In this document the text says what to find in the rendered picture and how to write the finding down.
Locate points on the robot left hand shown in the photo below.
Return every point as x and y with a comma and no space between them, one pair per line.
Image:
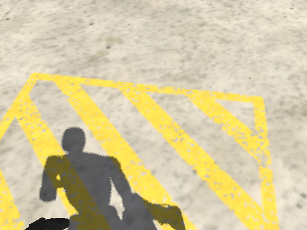
49,224

